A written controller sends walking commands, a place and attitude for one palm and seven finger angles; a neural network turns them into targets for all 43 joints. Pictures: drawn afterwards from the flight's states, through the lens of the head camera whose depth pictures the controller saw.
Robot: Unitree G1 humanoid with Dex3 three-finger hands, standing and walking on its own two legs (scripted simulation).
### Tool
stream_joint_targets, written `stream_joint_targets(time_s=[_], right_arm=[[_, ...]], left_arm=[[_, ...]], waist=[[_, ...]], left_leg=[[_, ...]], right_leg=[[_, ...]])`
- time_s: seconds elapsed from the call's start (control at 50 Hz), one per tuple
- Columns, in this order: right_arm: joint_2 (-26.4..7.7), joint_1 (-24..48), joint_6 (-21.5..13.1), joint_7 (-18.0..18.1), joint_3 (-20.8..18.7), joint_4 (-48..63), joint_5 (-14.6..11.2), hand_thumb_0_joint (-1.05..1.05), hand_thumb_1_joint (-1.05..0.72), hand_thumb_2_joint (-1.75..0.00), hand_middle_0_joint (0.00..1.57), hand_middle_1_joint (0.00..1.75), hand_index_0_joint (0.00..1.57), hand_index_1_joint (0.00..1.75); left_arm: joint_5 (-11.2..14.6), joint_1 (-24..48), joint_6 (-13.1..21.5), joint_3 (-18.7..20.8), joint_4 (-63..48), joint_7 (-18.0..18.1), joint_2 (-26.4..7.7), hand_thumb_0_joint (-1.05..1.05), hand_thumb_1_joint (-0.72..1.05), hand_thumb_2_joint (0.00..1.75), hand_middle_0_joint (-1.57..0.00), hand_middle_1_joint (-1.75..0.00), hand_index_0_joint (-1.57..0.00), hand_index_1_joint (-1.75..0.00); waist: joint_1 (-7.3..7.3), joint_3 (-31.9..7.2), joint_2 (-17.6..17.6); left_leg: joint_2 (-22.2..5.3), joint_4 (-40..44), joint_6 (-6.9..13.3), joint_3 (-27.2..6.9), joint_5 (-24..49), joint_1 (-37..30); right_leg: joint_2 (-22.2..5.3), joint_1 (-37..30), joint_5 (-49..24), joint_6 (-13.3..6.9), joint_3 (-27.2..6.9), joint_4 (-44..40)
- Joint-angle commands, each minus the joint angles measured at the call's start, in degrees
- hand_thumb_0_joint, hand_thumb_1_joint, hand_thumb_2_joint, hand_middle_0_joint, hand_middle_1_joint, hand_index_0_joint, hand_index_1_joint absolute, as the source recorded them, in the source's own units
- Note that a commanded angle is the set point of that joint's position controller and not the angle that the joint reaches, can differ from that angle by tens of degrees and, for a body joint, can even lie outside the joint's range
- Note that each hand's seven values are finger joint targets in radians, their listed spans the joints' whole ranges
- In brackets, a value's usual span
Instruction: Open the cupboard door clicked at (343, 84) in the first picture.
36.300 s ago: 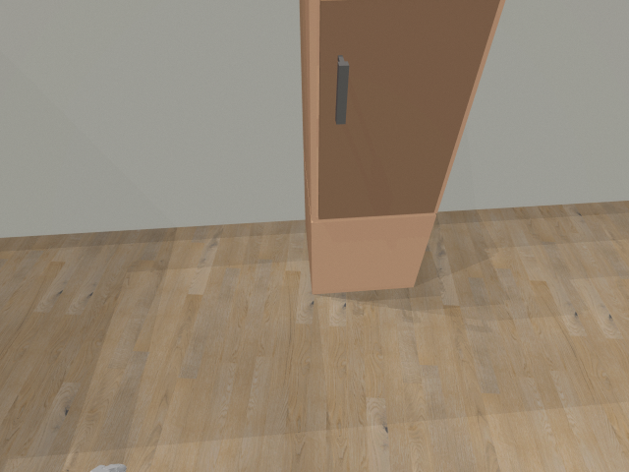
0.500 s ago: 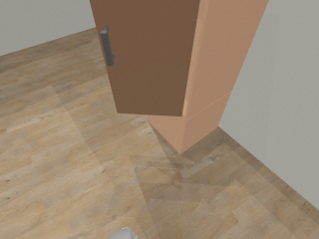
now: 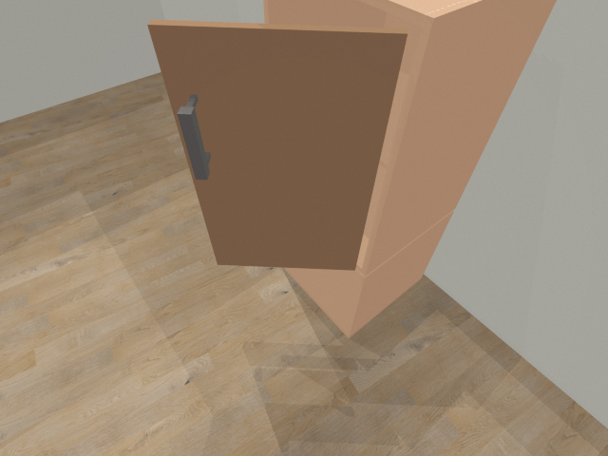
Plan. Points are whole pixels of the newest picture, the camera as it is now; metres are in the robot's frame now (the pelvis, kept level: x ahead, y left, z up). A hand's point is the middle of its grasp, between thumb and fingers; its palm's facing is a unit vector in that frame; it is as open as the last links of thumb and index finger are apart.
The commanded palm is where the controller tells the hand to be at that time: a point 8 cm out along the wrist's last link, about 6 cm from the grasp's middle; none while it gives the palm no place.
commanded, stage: come to a stop and stand still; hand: left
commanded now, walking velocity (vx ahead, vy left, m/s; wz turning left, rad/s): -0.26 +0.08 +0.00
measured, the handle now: (197, 138) +0.57 +0.22 +0.09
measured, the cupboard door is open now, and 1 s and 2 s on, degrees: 49 49 49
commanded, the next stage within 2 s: look again from close up in 0.92 s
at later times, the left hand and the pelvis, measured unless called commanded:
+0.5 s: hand out of the picture +0.05 +0.21 -0.17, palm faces +0.06 -0.98 -0.20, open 7.4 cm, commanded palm none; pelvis +0.00 +0.02 +0.01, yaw +1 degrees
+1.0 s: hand out of the picture -0.02 +0.15 -0.17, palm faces +0.04 -0.99 -0.16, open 7.4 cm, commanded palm none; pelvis -0.01 -0.02 +0.01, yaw +1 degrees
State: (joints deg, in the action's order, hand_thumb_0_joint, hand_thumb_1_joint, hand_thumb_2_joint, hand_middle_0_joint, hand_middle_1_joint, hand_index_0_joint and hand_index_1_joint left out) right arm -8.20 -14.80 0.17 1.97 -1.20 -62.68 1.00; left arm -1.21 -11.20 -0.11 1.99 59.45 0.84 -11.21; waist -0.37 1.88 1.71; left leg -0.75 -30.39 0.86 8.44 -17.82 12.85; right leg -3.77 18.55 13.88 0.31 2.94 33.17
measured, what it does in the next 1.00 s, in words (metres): steps on the spot: right foot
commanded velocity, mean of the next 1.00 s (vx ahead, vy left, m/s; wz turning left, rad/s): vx -0.04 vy -0.01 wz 0.00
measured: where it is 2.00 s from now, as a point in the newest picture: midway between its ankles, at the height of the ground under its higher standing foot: outside the picture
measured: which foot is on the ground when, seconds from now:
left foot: down 0.00-1.00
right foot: down 0.00-0.26, up 0.28-0.54, down 0.56-1.00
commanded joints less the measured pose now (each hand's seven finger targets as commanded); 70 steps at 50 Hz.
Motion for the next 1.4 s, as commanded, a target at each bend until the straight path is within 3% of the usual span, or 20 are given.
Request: stream_joint_targets(time_s=[0.0, 0.06, 0.14, 0.2, 0.24, 0.26, 0.34, 0.46, 0.5, 0.52, 0.56, 0.62, 0.8, 0.98, 1.0, 1.02, 1.06, 1.12, 1.26, 1.38], right_arm=[[-6.0, -4.4, 0.6, 0.0, -2.1, 2.8, -0.6, 0.00, -0.90, -0.90, 0.20, 0.30, 0.20, 0.30], [-5.6, -2.4, 1.4, 0.0, -2.4, 3.8, -0.9, 0.00, -0.90, -0.90, 0.20, 0.30, 0.20, 0.30], [-4.8, -1.0, 2.2, 0.1, -2.4, 4.4, -1.0, 0.00, -0.90, -0.90, 0.20, 0.30, 0.20, 0.30], [-5.3, -4.8, 1.8, -0.3, -2.4, 3.2, -0.5, 0.00, -0.90, -0.90, 0.20, 0.30, 0.20, 0.30], [-12.6, -3.0, 1.1, -0.2, -3.3, 5.8, 0.5, 0.00, -0.90, -0.90, 0.20, 0.30, 0.20, 0.30], [-12.6, -2.3, 0.9, 0.3, -3.3, 6.4, 0.8, 0.00, -0.90, -0.90, 0.20, 0.30, 0.20, 0.30], [-10.1, 1.3, -0.1, 1.4, -2.1, 7.3, 0.9, 0.00, -0.90, -0.90, 0.20, 0.30, 0.20, 0.30], [-11.4, -0.8, -0.2, 0.7, -2.8, 4.9, 0.4, 0.00, -0.90, -0.90, 0.20, 0.30, 0.20, 0.30], [-10.2, -0.5, -0.4, 0.4, -2.8, 4.5, -0.4, 0.00, -0.90, -0.90, 0.20, 0.30, 0.20, 0.30], [-8.5, 0.0, -0.3, 0.1, -2.6, 4.8, -0.8, 0.00, -0.90, -0.90, 0.20, 0.30, 0.20, 0.30], [-6.5, 0.2, -0.2, -0.7, -1.9, 4.5, -0.6, 0.00, -0.90, -0.90, 0.20, 0.30, 0.20, 0.30], [-7.6, -0.4, -0.4, -0.4, -1.9, 2.5, -0.4, 0.00, -0.90, -0.90, 0.20, 0.30, 0.20, 0.30], [-6.2, -2.0, -0.2, -0.4, -0.8, -1.2, -0.2, 0.00, -0.90, -0.90, 0.20, 0.30, 0.20, 0.30], [-5.0, -4.1, -0.5, 0.1, -0.4, -2.5, -0.3, 0.00, -0.90, -0.90, 0.20, 0.30, 0.20, 0.30], [-6.4, 2.2, -1.9, -0.7, 0.0, 2.0, -0.7, 0.00, -0.90, -0.90, 0.20, 0.30, 0.20, 0.30], [-3.1, -2.3, -1.4, -1.1, 0.3, 3.4, -0.5, 0.00, -0.90, -0.90, 0.20, 0.30, 0.20, 0.30], [-4.5, -5.9, -1.5, -1.1, 0.0, 3.0, -0.3, 0.00, -0.90, -0.90, 0.20, 0.30, 0.20, 0.30], [-5.7, -5.7, -2.0, -0.7, 0.3, 3.6, -0.2, 0.00, -0.90, -0.90, 0.20, 0.30, 0.20, 0.30], [-6.6, -3.3, -1.5, -0.6, 0.2, 3.9, -0.1, 0.00, -0.90, -0.90, 0.20, 0.30, 0.20, 0.30], [-7.3, -2.1, -1.9, -0.6, 0.2, 3.5, -0.1, 0.00, -0.90, -0.90, 0.20, 0.30, 0.20, 0.30]], left_arm=[[0.1, -4.3, 0.2, 1.7, -1.6, 0.8, -8.6, 0.00, 0.90, 0.90, -0.20, -0.30, -0.20, -0.30], [0.2, -4.7, 0.2, 2.2, -1.6, 1.7, -9.4, 0.00, 0.90, 0.90, -0.20, -0.30, -0.20, -0.30], [0.0, -1.1, -0.5, 3.2, -3.1, 2.0, -10.1, 0.00, 0.90, 0.90, -0.20, -0.30, -0.20, -0.30], [0.6, 1.4, -1.0, 2.9, -3.9, 1.6, -8.7, 0.00, 0.90, 0.90, -0.20, -0.30, -0.20, -0.30], [1.2, -0.1, -1.9, 1.9, -5.7, 1.2, -3.7, 0.00, 0.90, 0.90, -0.20, -0.30, -0.20, -0.30], [0.8, 1.4, -2.6, 2.0, -5.9, 1.4, -4.6, 0.00, 0.90, 0.90, -0.20, -0.30, -0.20, -0.30], [0.7, 0.1, -2.6, 2.1, -4.1, 0.9, -3.4, 0.00, 0.90, 0.90, -0.20, -0.30, -0.20, -0.30], [0.8, -1.5, -1.7, 0.8, -2.9, 0.2, -2.7, 0.00, 0.90, 0.90, -0.20, -0.30, -0.20, -0.30], [0.5, -4.8, -0.6, 0.7, -1.6, 0.5, -4.3, 0.00, 0.90, 0.90, -0.20, -0.30, -0.20, -0.30], [0.4, -4.5, -0.1, 0.7, -1.2, 0.7, -6.0, 0.00, 0.90, 0.90, -0.20, -0.30, -0.20, -0.30], [0.5, -2.3, 0.1, 0.0, -1.4, 0.5, -7.4, 0.00, 0.90, 0.90, -0.20, -0.30, -0.20, -0.30], [0.7, -4.1, 1.0, -0.4, 0.4, 0.9, -5.5, 0.00, 0.90, 0.90, -0.20, -0.30, -0.20, -0.30], [1.0, -6.2, 0.9, -1.0, 2.8, 1.0, -4.1, 0.00, 0.90, 0.90, -0.20, -0.30, -0.20, -0.30], [1.1, -8.4, 1.1, -1.0, 4.1, 1.3, -2.4, 0.00, 0.90, 0.90, -0.20, -0.30, -0.20, -0.30], [-0.5, -13.1, 2.9, -1.4, 4.9, 3.5, -3.4, 0.00, 0.90, 0.90, -0.20, -0.30, -0.20, -0.30], [0.1, -9.7, 3.5, -1.1, 1.9, 3.2, -6.1, 0.00, 0.90, 0.90, -0.20, -0.30, -0.20, -0.30], [0.5, -7.5, 3.6, -1.4, 0.3, 2.7, -4.3, 0.00, 0.90, 0.90, -0.20, -0.30, -0.20, -0.30], [0.6, -9.8, 2.9, -1.2, 0.8, 2.4, -3.1, 0.00, 0.90, 0.90, -0.20, -0.30, -0.20, -0.30], [0.5, -8.9, 1.6, -1.5, 0.1, 2.0, -3.0, 0.00, 0.90, 0.90, -0.20, -0.30, -0.20, -0.30], [0.3, -8.5, 1.5, -1.4, -0.3, 1.8, -4.4, 0.00, 0.90, 0.90, -0.20, -0.30, -0.20, -0.30]], waist=[[0.94, -5.3, 8.4], [-1.02, -7.4, 12.7], [-0.48, -6.6, 8.1], [1.77, -5.7, 5.4], [0.78, -4.7, -16.5], [1.93, -4.2, -13.1], [-0.19, -2.3, -9.1], [1.32, -5.2, -9.6], [0.21, -4.5, -4.2], [1.18, -3.2, 0.4], [2.46, -1.4, -1.8], [1.76, -3.3, 4.0], [1.20, 3.5, -0.7], [0.67, 2.8, -0.1], [-1.68, 4.6, -2.5], [2.61, 0.4, -1.6], [3.14, -3.0, -3.6], [1.55, -3.6, -4.7], [0.79, 3.5, -0.1], [0.38, 2.3, -0.7]], left_leg=[[-2.4, -3.1, -1.7, -3.2, 8.7, 2.2], [0.4, -15.4, -2.8, -4.4, -13.1, 8.8], [0.4, -12.0, -3.6, -5.8, -11.3, 8.9], [-1.6, 6.0, -2.9, -5.4, 8.6, -1.9], [-19.7, 12.2, 7.5, -23.4, 37.0, -1.2], [-20.6, 12.9, 11.0, -23.8, 33.6, 1.6], [-15.9, 10.1, 10.2, -17.5, 36.7, -2.0], [-14.2, 10.0, 7.7, -16.1, 27.0, -5.9], [-10.2, 5.9, 3.6, -13.7, 21.7, -2.4], [-6.6, 5.0, 0.5, -10.4, 13.4, -0.2], [-3.0, 7.1, -1.0, -8.1, 9.3, -5.1], [-5.2, 5.8, -0.5, -8.3, 16.6, -6.7], [-4.7, 9.4, -0.9, -8.3, 9.3, -4.1], [-5.2, 9.4, -0.6, -8.6, 12.0, -4.2], [-5.1, -4.2, -1.9, -6.3, 15.2, 0.2], [-3.4, -1.8, -1.1, -7.3, 2.8, 1.2], [-4.3, 0.9, -0.4, -8.3, 9.0, -0.6], [-5.8, 0.5, 1.0, -8.9, 19.4, -1.6], [-5.3, 4.9, 1.4, -9.6, 10.2, 0.7], [-5.4, 6.2, 1.6, -9.2, 12.0, -0.7]], right_leg=[[-11.3, -8.4, -37.7, -7.1, -10.5, -5.5], [-16.3, -15.6, -56.9, -12.2, -12.6, -7.1], [-15.0, -16.5, -53.9, -11.8, -9.4, -5.9], [-10.6, -8.1, -33.3, -6.1, -5.8, -2.0], [0.9, 1.3, 11.5, 0.7, 0.7, 10.8], [3.1, 1.7, 20.6, 0.1, -2.9, 21.5], [2.4, 5.8, 14.5, 0.5, -6.2, 26.1], [2.3, -4.5, 9.2, 0.3, -1.3, 0.8], [0.9, -11.5, -4.0, -0.5, -3.9, -13.4], [-3.7, -10.8, -8.5, -2.4, -9.6, -14.6], [-6.4, -2.6, -6.5, -3.5, -9.7, -13.7], [-3.4, -6.3, -14.5, -2.0, -7.4, -12.4], [-2.6, -4.8, -1.7, -2.4, -8.3, -16.8], [-2.1, -7.2, -5.1, -2.5, -7.0, -16.5], [-5.5, -4.4, -31.4, -0.8, -11.3, -14.8], [-7.1, -7.4, -27.5, -2.9, -10.9, -12.8], [-2.9, -7.2, -15.3, -4.1, -8.3, -8.8], [-0.7, -7.9, -12.2, -3.4, -5.8, -6.4], [-0.2, -3.4, -2.1, -2.4, -6.4, -8.1], [-0.4, -4.4, -3.9, -2.0, -6.5, -8.2]])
